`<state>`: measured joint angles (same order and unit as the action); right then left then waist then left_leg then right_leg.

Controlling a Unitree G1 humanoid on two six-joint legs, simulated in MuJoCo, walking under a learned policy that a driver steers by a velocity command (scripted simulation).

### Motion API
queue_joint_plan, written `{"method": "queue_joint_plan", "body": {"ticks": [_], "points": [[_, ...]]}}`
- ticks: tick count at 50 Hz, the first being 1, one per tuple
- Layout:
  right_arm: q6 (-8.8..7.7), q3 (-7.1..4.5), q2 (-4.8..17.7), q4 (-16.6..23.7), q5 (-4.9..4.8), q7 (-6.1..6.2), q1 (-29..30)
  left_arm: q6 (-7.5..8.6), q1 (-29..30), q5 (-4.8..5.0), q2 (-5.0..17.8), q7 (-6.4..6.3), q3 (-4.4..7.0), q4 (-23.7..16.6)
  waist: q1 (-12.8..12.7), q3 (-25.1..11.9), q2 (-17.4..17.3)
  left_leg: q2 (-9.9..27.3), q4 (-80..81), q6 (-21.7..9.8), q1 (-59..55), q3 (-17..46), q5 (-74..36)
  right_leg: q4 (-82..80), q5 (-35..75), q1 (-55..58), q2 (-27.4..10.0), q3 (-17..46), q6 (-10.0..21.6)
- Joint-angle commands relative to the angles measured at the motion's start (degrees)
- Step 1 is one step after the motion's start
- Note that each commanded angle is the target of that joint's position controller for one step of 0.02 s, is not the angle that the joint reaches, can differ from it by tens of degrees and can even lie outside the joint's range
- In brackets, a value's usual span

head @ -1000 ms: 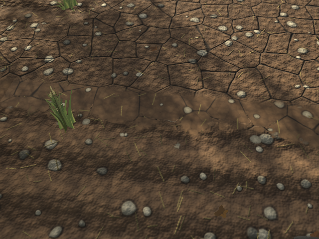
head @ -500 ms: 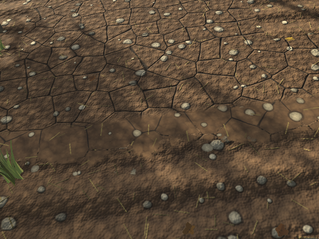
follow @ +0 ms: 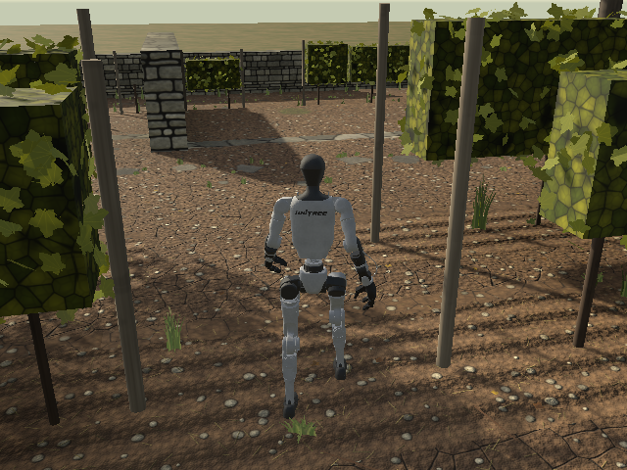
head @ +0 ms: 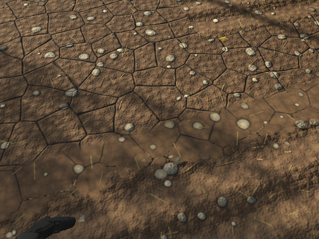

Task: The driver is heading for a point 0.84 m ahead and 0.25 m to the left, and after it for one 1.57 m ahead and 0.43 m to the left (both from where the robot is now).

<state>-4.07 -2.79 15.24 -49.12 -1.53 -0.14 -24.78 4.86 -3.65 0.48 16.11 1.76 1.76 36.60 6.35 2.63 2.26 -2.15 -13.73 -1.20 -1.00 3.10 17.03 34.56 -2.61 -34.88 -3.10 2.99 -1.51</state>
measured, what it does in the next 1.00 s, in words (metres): walks ahead, turning left: right foot, then left foot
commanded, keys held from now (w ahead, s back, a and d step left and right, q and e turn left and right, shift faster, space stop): w+q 1.00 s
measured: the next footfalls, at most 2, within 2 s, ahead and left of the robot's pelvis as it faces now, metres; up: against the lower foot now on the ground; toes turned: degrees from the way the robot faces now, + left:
right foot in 0.10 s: +0.23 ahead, -0.14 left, +0.00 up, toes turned +4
left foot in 0.60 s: +0.46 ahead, +0.17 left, +0.00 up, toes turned +23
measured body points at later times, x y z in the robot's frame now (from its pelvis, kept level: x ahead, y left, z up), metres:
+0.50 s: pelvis +0.27 -0.01 +0.00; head +0.30 +0.01 +0.44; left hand +0.22 +0.29 -0.13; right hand +0.54 -0.18 -0.09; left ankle +0.40 +0.17 -0.70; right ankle +0.19 -0.14 -0.74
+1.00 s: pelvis +0.53 +0.12 +0.00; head +0.55 +0.15 +0.45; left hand +0.60 +0.44 -0.08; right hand +0.74 -0.11 -0.10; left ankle +0.42 +0.16 -0.74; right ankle +0.78 +0.07 -0.70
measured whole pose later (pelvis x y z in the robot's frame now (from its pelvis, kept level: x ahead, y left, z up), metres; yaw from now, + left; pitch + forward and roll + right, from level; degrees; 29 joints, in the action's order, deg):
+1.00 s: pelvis +0.53 +0.12 +0.00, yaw +34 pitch +2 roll +0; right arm -2.1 -3.7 17.5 -40.8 -1.4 0.6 -19.8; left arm 5.4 -1.7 0.1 16.8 1.2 2.1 38.5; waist 4.8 2.5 2.5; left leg -6.0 -22.8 -4.1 6.3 9.2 17.4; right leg 31.8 1.9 -33.9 -2.3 5.7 -3.8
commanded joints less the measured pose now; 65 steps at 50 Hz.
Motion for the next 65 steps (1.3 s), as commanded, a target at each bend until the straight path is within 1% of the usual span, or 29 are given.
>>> {"method": "queue_joint_plan", "body": {"ticks": [1, 4, 5, 6, 7, 8, 10, 12, 17, 25, 27, 29, 30, 31, 32, 33, 34, 36, 40, 45, 50, 52, 54, 55, 56, 57, 59, 62, 65], "points": [[-0.21, -2.69, 11.6, 3.6, -0.54, 0.67, 1.8, 1.47, 3.7, 0.50, 5.1, 0.43, 1.63, -5.3, -4.0, 0.3, -8.0, 14.3, 1.4, -8.1, 5.6, 10.4, -22.6, -4.7, 2.4, 9.2, 2.4, -0.6, 1.0], [0.20, -2.26, 10.8, 4.2, 0.33, 0.73, 2.6, 1.39, -9.7, 0.17, 9.9, -0.73, 4.27, -2.2, -12.2, -8.4, -7.6, 10.1, -16.3, -4.3, 9.6, 7.2, -33.5, -7.2, 0.4, 31.6, 2.1, -1.3, 5.1], [0.15, -0.73, 6.6, 6.3, 2.05, 0.67, 2.7, 0.99, -19.8, -0.93, 14.1, -1.55, 5.34, -1.3, -15.9, -18.1, -0.9, 5.8, -34.1, -2.2, 20.0, 5.0, -17.7, -4.9, -1.6, 48.0, -9.5, 9.9, 8.7], [-0.54, 0.97, 0.5, 7.1, 0.26, 0.63, -6.8, 0.37, -21.5, -1.55, 17.2, -0.99, 5.67, -0.1, -10.9, -27.2, 17.2, -0.8, -52.2, 0.3, 36.4, 2.8, 16.8, -11.9, -13.9, 60.7, -22.7, 35.6, 17.0], [-0.57, -0.57, 7.3, 5.8, -1.29, 0.70, -4.0, 0.22, -20.0, -1.06, 10.8, -0.88, 4.38, -0.3, -12.5, -21.6, 11.1, 2.4, -58.7, 0.4, 42.0, 6.0, 15.4, -16.6, -22.5, 55.5, -20.4, 37.8, 16.1], [-0.40, -1.48, 9.8, 7.1, -1.76, 0.66, 2.0, 0.19, -16.6, -0.51, 8.0, -1.08, 3.52, -0.1, -12.5, -12.5, 7.0, 4.7, -59.4, 0.2, 44.7, 4.4, 10.1, -17.2, -20.6, 48.2, -18.4, 27.6, 13.9], [0.13, -1.63, 8.6, 7.7, -0.27, 0.73, 5.9, 0.35, -10.8, -1.02, 5.3, -0.84, 2.73, 0.5, -9.3, -5.4, 3.1, 8.1, -55.6, 0.6, 41.1, 3.2, 3.2, -20.1, -8.8, 35.6, -13.7, 16.0, 12.5], [1.42, -1.51, 6.3, 7.7, -0.52, 0.36, 5.0, 1.15, -8.3, -1.43, 4.5, -0.86, 2.83, 1.2, -6.9, -3.4, 4.4, 9.7, -53.7, 0.9, 36.7, 2.9, 0.5, -23.8, -4.2, 29.3, -12.0, 9.3, 12.5], [2.60, -1.02, 4.4, 10.7, 0.33, -0.20, 10.3, 2.29, -7.8, -0.96, 6.8, -1.27, 3.98, 3.7, -6.1, 0.4, 1.0, 10.4, -43.6, 2.2, 40.2, 3.0, -9.2, -27.9, 3.6, 27.5, -12.2, -1.0, 13.3], [1.91, -0.44, 4.7, 16.4, 0.18, -3.12, 23.9, 0.16, -13.0, 0.72, 11.4, -1.88, 5.42, 6.9, -10.3, 3.5, -0.8, 7.8, -23.8, -1.3, 38.9, -3.8, -15.4, -25.3, 9.1, 36.9, -13.1, -11.3, 10.0], [2.15, -1.17, 6.1, 17.4, 0.35, -3.40, 23.3, -0.78, -13.2, 1.15, 12.9, -2.09, 5.85, 7.1, -8.8, 1.5, 0.7, 4.9, -22.6, -3.4, 35.2, -6.7, -9.8, -19.2, 24.4, 40.0, -13.4, -13.1, 8.8], [2.65, -3.35, 9.6, 15.7, 0.25, -3.01, 13.3, -1.82, -12.3, 1.65, 14.0, -2.45, 6.01, 6.8, -2.4, -5.3, 1.7, -0.3, -20.8, -6.4, 20.7, -10.0, -6.8, -3.1, 39.9, 38.7, -11.7, -15.7, 6.9], [3.16, -5.43, 13.3, 13.0, 0.02, -2.12, 3.2, -1.84, -12.9, 1.26, 12.4, -2.77, 5.26, 6.4, 2.5, -10.6, 0.0, -1.5, -18.8, -8.6, 4.5, -7.7, -9.1, 11.0, 34.3, 29.9, -9.5, -16.6, 4.6], [3.42, -6.91, 20.3, 12.4, -0.38, -1.03, 0.4, -1.10, -17.8, -1.43, 5.2, -2.43, 2.92, 3.7, -1.3, -15.4, -14.8, 13.4, -17.9, -16.6, -16.4, 18.3, -7.5, 32.9, -10.9, 5.5, -2.3, -15.8, 0.8], [2.31, -6.03, 19.7, 15.1, -0.13, -1.51, 0.8, 0.99, -16.4, -0.89, 4.8, -1.81, 1.83, 2.0, -1.5, -25.8, -14.5, 21.8, -6.5, -24.4, -24.2, 46.2, 5.5, 44.6, -33.5, -6.2, 5.7, -1.4, -0.2], [1.38, -4.67, 15.0, 14.6, 0.37, -2.03, 1.6, 2.21, -8.6, 1.66, 10.2, -1.25, 3.21, 0.5, 1.3, -19.8, -7.6, 20.6, -2.6, -20.3, -20.5, 40.3, 5.7, 45.5, -28.5, -11.9, 2.4, 2.8, 0.9], [0.76, -4.20, 13.5, 14.1, 0.46, -2.02, 3.9, 2.93, -6.5, 2.12, 9.7, -1.25, 2.91, -0.5, -0.4, -12.5, -6.4, 18.5, -2.4, -18.3, -12.7, 32.7, 1.8, 41.4, -23.2, -12.6, 0.3, 1.9, 1.8], [0.52, -3.08, 10.1, 15.2, 0.88, -1.62, 10.5, 2.77, -7.8, -0.42, 9.5, -2.05, 3.21, 0.6, -5.4, -6.6, -3.9, 14.1, -2.1, -15.8, 2.1, 22.0, -11.5, 32.7, -17.0, -4.9, -3.4, 2.1, 1.2], [0.17, -3.09, 10.5, 14.9, 1.10, -0.47, 11.3, 0.62, -8.3, -1.43, 7.2, -1.99, 2.79, 1.0, -7.4, -5.0, -4.5, 11.0, 0.6, -16.1, 12.0, 14.9, -22.7, 24.6, -11.9, 0.6, -3.1, 0.5, -1.8], [0.90, -3.43, 11.7, 12.8, 0.43, 0.88, 7.7, 0.77, 2.6, -0.99, 4.3, -1.41, 1.40, -1.6, -3.4, -2.2, -6.5, 7.0, -0.3, -12.1, 15.4, 11.0, -15.4, 3.5, 5.1, 3.7, 0.7, -0.1, -3.3], [1.65, -3.50, 11.5, 10.9, -0.07, 1.25, 4.3, 1.93, 6.4, 0.03, 6.9, -0.09, 2.23, -2.9, -2.5, -1.8, -7.9, 9.8, -5.5, -10.6, 10.8, 18.0, -9.8, -5.3, 4.5, 7.6, 2.7, 2.0, -1.5], [1.87, -3.45, 11.0, 10.5, 0.29, 1.34, 4.8, 2.35, 3.1, 0.09, 7.9, 0.13, 2.81, -2.0, -4.1, -2.2, -9.8, 11.2, -8.6, -9.6, 8.4, 19.7, -11.6, -6.0, 0.5, 10.5, 2.2, 1.3, 0.4], [1.91, -2.24, 7.6, 10.5, 0.77, 1.03, 4.6, 2.89, -6.4, -0.82, 9.8, -0.33, 4.12, 0.2, -8.8, -7.6, -8.7, 7.0, -19.7, -6.9, 9.8, 16.6, -17.7, -8.5, -0.1, 25.0, 0.6, 1.0, 4.2], [1.77, -0.95, 4.3, 11.2, 1.87, 0.94, 1.8, 2.93, -14.1, -1.62, 13.0, -0.63, 4.78, 0.7, -10.5, -16.2, -0.8, 2.8, -36.2, -4.5, 17.9, 12.3, -6.4, -6.7, -1.3, 40.3, -9.4, 11.8, 8.5], [1.44, -0.31, 2.6, 11.8, -0.61, 1.14, -5.3, 2.16, -19.0, -1.67, 16.5, 0.30, 5.84, 3.9, -8.0, -20.4, 18.8, -4.4, -53.3, -0.9, 36.1, 6.8, 16.4, -15.8, -18.2, 53.2, -19.1, 39.6, 17.3], [1.33, -1.37, 8.7, 10.6, -1.05, 1.42, -2.6, 2.10, -17.8, 0.09, 10.8, 0.80, 4.48, 3.4, -9.5, -14.9, 10.4, -1.1, -59.4, -0.5, 42.5, 9.3, 15.2, -19.2, -29.9, 50.5, -18.7, 42.9, 16.5], [1.15, -1.87, 10.4, 12.5, 0.33, 1.44, 8.5, 1.35, -12.3, -0.34, 7.6, 0.67, 3.08, 2.8, -9.5, -4.6, 1.4, 2.9, -58.7, -0.3, 42.6, 5.1, 6.5, -20.2, -19.8, 38.0, -13.5, 27.9, 14.2], [-0.21, -1.55, 7.4, 13.7, 1.69, 0.59, 10.9, 1.02, -10.6, -0.52, 5.9, 0.10, 2.34, 3.1, -7.0, -2.3, 3.0, 6.2, -49.2, 0.4, 38.5, 2.8, 1.5, -22.2, -4.7, 30.8, -8.2, 20.0, 14.6], [-0.77, -0.50, 4.6, 14.8, 2.15, 0.21, 13.8, 0.80, -12.8, 0.53, 7.9, -0.81, 2.91, 4.1, -7.4, -2.8, 3.2, 5.9, -37.9, 2.3, 37.1, 0.5, 1.6, -23.5, 1.3, 29.3, -7.6, 16.4, 16.0]]}}
Velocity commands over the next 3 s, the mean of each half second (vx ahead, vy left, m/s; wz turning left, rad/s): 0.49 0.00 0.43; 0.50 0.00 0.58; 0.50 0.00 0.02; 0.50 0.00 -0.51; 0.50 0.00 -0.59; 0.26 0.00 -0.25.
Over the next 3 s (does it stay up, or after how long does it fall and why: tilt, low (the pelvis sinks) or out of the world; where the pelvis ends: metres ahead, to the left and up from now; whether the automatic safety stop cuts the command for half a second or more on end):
stays up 1.46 0.41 0.00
